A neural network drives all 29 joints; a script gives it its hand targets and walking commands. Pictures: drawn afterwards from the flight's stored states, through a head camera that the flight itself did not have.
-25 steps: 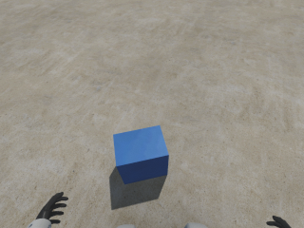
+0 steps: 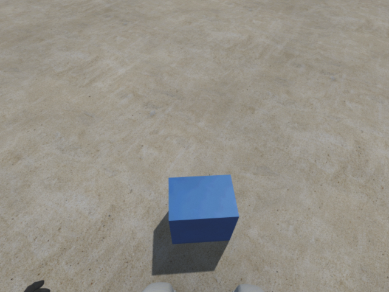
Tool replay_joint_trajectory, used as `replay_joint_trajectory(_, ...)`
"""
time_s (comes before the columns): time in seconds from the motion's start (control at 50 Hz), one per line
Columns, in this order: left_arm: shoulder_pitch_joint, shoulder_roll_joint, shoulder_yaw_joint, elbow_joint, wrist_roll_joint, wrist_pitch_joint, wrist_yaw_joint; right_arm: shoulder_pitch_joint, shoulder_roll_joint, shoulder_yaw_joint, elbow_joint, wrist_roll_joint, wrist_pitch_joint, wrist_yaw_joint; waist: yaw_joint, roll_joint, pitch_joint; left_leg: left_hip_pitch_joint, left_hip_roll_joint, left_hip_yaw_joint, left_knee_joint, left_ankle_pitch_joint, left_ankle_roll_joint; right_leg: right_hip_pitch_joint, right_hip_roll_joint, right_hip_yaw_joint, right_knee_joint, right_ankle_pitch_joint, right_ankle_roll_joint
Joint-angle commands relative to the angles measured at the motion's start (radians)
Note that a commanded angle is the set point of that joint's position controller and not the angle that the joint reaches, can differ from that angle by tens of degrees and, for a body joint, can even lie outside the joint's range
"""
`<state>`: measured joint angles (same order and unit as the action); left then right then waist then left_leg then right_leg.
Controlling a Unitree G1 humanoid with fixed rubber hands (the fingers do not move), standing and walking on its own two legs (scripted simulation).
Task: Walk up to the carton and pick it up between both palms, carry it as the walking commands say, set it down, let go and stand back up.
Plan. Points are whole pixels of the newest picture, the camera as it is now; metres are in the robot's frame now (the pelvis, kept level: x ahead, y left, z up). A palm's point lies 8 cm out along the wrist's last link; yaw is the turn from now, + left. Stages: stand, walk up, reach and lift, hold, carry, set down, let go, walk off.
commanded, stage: walk up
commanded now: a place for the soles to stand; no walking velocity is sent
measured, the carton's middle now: (200, 210) +0.55 -0.01 -0.61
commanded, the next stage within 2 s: reach and lift in 1.44 s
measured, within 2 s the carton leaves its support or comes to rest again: neither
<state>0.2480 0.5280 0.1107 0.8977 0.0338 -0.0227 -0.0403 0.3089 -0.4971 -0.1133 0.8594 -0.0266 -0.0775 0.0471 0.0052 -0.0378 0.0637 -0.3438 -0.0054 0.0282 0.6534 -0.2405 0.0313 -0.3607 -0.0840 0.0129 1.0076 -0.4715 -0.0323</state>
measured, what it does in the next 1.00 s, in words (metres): walks ahead: right foot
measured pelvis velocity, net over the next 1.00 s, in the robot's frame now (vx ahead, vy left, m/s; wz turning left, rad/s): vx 0.10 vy -0.04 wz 0.08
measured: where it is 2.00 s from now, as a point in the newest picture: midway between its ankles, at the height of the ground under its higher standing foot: outside the picture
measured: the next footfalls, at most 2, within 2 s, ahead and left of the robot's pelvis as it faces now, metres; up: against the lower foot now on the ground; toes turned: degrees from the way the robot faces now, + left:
right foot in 0.26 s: +0.18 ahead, -0.15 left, +0.00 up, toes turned +10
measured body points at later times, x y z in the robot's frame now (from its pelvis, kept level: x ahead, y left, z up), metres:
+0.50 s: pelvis +0.10 -0.02 +0.00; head +0.11 -0.02 +0.45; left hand +0.23 +0.30 -0.09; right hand +0.22 -0.35 -0.09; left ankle +0.06 +0.11 -0.72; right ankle +0.14 -0.15 -0.72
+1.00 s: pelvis +0.10 -0.04 +0.02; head +0.11 -0.03 +0.47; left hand +0.23 +0.29 -0.09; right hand +0.23 -0.37 -0.08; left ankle +0.06 +0.11 -0.72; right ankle +0.14 -0.15 -0.72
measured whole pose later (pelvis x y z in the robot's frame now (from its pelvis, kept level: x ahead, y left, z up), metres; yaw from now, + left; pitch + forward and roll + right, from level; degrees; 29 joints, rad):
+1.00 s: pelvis +0.10 -0.04 +0.02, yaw +5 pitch -2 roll +0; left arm 0.03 0.42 0.03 0.98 0.01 0.01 -0.03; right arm 0.14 -0.43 -0.01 1.01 -0.01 -0.06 -0.02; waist 0.00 -0.02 0.04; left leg -0.15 0.02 -0.07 0.50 -0.32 -0.04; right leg -0.25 -0.01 -0.05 0.51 -0.23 -0.01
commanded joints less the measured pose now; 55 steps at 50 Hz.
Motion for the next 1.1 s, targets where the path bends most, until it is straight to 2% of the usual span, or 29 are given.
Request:
replay_joint_trajectory(0.0, -0.028, 0.143, 0.013, -0.089, -0.01, -0.013, 0.001, 0.023, -0.258, -0.05, -0.066, 0.004, -0.021, -0.029, -0.021, 0.099, 0.031, 0.136, 0.304, -0.539, -0.422, -0.467, 0.179, -0.301, -0.042, 0.109, 0.088, 0.108, 0.005)
replay_joint_trajectory(0.04, 0.047, 0.141, 0.023, -0.058, -0.004, -0.007, -0.009, 0.007, -0.23, -0.036, -0.088, 0.006, -0.023, -0.031, -0.007, 0.15, 0.03, 0.011, 0.24, -0.385, -0.396, -0.325, 0.164, -0.163, -0.012, 0.056, -0.012, 0.129, 0.02)
replay_joint_trajectory(0.06, 0.047, 0.126, 0.025, -0.062, -0.006, -0.001, -0.012, 0.025, -0.227, -0.033, -0.094, 0.003, -0.024, -0.033, -0.011, 0.164, 0.037, -0.02, 0.233, -0.349, -0.385, -0.277, 0.168, -0.13, 0.0, 0.037, -0.057, 0.12, 0.022)
replay_joint_trajectory(0.12, -0.004, 0.078, 0.016, -0.095, -0.005, 0.012, -0.008, 0.039, -0.217, -0.021, -0.117, 0.003, -0.016, -0.044, -0.027, 0.186, 0.045, -0.043, 0.221, -0.282, -0.336, -0.152, 0.171, -0.065, 0.025, 0.007, -0.192, 0.118, 0.029)
replay_joint_trajectory(0.16, -0.007, 0.061, 0.011, -0.099, -0.012, 0.015, -0.002, 0.014, -0.208, -0.009, -0.134, 0.004, -0.008, -0.053, -0.021, 0.192, 0.025, -0.063, 0.217, -0.254, -0.283, -0.052, 0.164, 0.022, 0.044, -0.013, -0.278, 0.137, 0.028)
replay_joint_trajectory(0.18, 0.001, 0.056, 0.01, -0.096, -0.017, 0.013, 0.001, -0.004, -0.205, -0.002, -0.139, 0.007, -0.005, -0.056, -0.009, 0.181, 0.004, -0.079, 0.214, -0.235, -0.24, -0.003, 0.154, 0.095, 0.057, -0.025, -0.337, 0.179, 0.023)
replay_joint_trajectory(0.22, -0.002, 0.062, 0.007, -0.107, -0.014, 0.004, 0.015, -0.019, -0.161, 0.024, -0.137, 0.014, 0.003, -0.062, 0.02, 0.126, -0.028, -0.109, 0.175, -0.195, -0.129, 0.042, 0.094, 0.215, 0.07, -0.006, -0.465, 0.214, -0.002)
replay_joint_trajectory(0.24, -0.007, 0.092, 0.005, -0.118, -0.008, -0.001, 0.022, -0.009, -0.124, 0.041, -0.133, 0.014, 0.003, -0.065, 0.025, 0.047, -0.046, -0.123, 0.146, -0.166, -0.052, 0.026, 0.056, 0.248, -0.006, 0.102, -0.542, 0.237, -0.024)
replay_joint_trajectory(0.26, -0.068, 0.163, 0.01, -0.141, -0.01, -0.01, 0.026, 0.036, -0.096, 0.054, -0.126, 0.025, 0.006, -0.067, -0.019, -0.091, -0.046, -0.136, 0.029, -0.081, 0.046, -0.106, 0.007, 0.176, -0.137, 0.343, -0.627, 0.154, -0.103)
replay_joint_trajectory(0.28, -0.075, 0.165, 0.004, -0.131, -0.021, -0.009, 0.023, 0.033, -0.119, 0.048, -0.102, 0.033, 0.014, -0.077, -0.011, -0.08, -0.077, -0.038, 0.001, -0.038, 0.082, -0.246, -0.007, 0.09, -0.2, 0.395, -0.633, 0.1, -0.179)
replay_joint_trajectory(0.3, -0.09, 0.148, -0.008, -0.132, -0.026, -0.006, 0.02, 0.04, -0.122, 0.05, -0.084, 0.026, 0.012, -0.079, -0.019, -0.086, -0.072, 0.009, 0.006, -0.048, 0.036, -0.236, -0.004, 0.052, -0.183, 0.356, -0.614, 0.108, -0.182)
replay_joint_trajectory(0.32, -0.122, 0.122, -0.021, -0.132, -0.026, -0.002, 0.018, 0.051, -0.124, 0.049, -0.065, 0.021, 0.006, -0.079, -0.031, -0.082, -0.059, 0.065, 0.019, -0.061, -0.042, -0.186, -0.001, 0.015, -0.138, 0.28, -0.584, 0.141, -0.145)
replay_joint_trajectory(0.34, -0.147, 0.093, -0.033, -0.135, -0.029, 0.002, 0.017, 0.041, -0.142, 0.044, -0.056, 0.014, -0.001, -0.078, -0.035, -0.062, -0.051, 0.107, 0.053, -0.117, -0.125, -0.136, 0.014, -0.019, -0.075, 0.199, -0.537, 0.169, -0.095)
replay_joint_trajectory(0.36, -0.152, 0.07, -0.039, -0.129, -0.03, 0.004, 0.016, 0.012, -0.183, 0.036, -0.052, 0.006, -0.009, -0.078, -0.023, -0.004, -0.039, 0.085, 0.118, -0.22, -0.176, -0.04, 0.04, -0.001, 0.001, 0.121, -0.45, 0.239, -0.052)
replay_joint_trajectory(0.38, -0.147, 0.065, -0.035, -0.117, -0.029, 0.003, 0.019, -0.029, -0.205, 0.03, -0.048, 0.007, -0.014, -0.077, -0.005, 0.026, -0.045, 0.071, 0.163, -0.274, -0.168, 0.1, 0.068, 0.037, 0.025, 0.083, -0.389, 0.334, -0.027)
replay_joint_trajectory(0.4, -0.142, 0.069, -0.033, -0.108, -0.028, 0.002, 0.021, -0.052, -0.193, 0.035, -0.044, 0.014, -0.015, -0.078, 0.001, 0.01, -0.068, 0.081, 0.164, -0.241, -0.121, 0.228, 0.074, 0.072, 0.015, 0.075, -0.392, 0.405, -0.025)
replay_joint_trajectory(0.44, -0.148, 0.08, -0.034, -0.096, -0.033, -0.003, 0.024, -0.067, -0.165, 0.044, -0.032, 0.024, -0.011, -0.081, -0.008, 0.012, -0.132, 0.099, 0.115, -0.154, -0.056, 0.325, 0.04, 0.139, -0.02, 0.092, -0.401, 0.553, -0.054)
replay_joint_trajectory(0.46, -0.153, 0.082, -0.037, -0.092, -0.035, -0.004, 0.025, -0.076, -0.155, 0.047, -0.027, 0.028, -0.009, -0.082, -0.012, 0.02, -0.148, 0.101, 0.103, -0.135, -0.052, 0.309, 0.029, 0.155, -0.033, 0.1, -0.404, 0.595, -0.068)
replay_joint_trajectory(0.5, -0.176, 0.084, -0.041, -0.087, -0.037, -0.002, 0.028, -0.095, -0.146, 0.051, -0.019, 0.03, -0.003, -0.082, -0.015, 0.018, -0.155, 0.1, 0.097, -0.126, -0.058, 0.262, 0.022, 0.161, -0.042, 0.104, -0.41, 0.595, -0.076)
replay_joint_trajectory(0.78, -0.267, 0.082, -0.049, -0.013, -0.029, 0.009, 0.024, -0.188, -0.134, 0.062, 0.066, 0.017, 0.011, -0.074, -0.005, 0.015, -0.119, 0.104, 0.098, -0.124, -0.172, 0.141, 0.003, 0.191, -0.047, 0.103, -0.547, 0.378, -0.05)
replay_joint_trajectory(0.94, -0.282, 0.071, -0.044, 0.032, -0.029, 0.013, 0.02, -0.198, -0.124, 0.063, 0.111, 0.013, 0.011, -0.071, -0.001, 0.023, -0.094, 0.11, 0.103, -0.139, -0.241, 0.124, 0.001, 0.218, -0.042, 0.087, -0.606, 0.288, -0.033)
replay_joint_trajectory(0.96, -0.283, 0.084, -0.031, 0.022, -0.021, 0.021, 0.015, -0.166, -0.141, 0.059, 0.116, 0.016, 0.009, -0.076, -0.002, 0.008, -0.095, 0.09, 0.097, -0.148, -0.233, 0.111, 0.01, 0.235, -0.033, 0.069, -0.59, 0.237, -0.039)
replay_joint_trajectory(1.0, -0.277, 0.081, -0.025, 0.021, -0.019, 0.028, 0.012, -0.164, -0.14, 0.06, 0.116, 0.014, 0.008, -0.079, 0.002, 0.018, -0.082, 0.081, 0.095, -0.154, -0.226, 0.097, 0.017, 0.217, -0.032, 0.069, -0.592, 0.187, -0.042)
replay_joint_trajectory(1.08, -0.276, 0.077, -0.017, 0.009, -0.018, 0.035, 0.008, -0.148, -0.137, 0.059, 0.109, 0.01, 0.008, -0.084, 0.004, 0.022, -0.062, 0.052, 0.088, -0.17, -0.215, 0.095, 0.02, 0.206, -0.037, 0.065, -0.593, 0.152, -0.045)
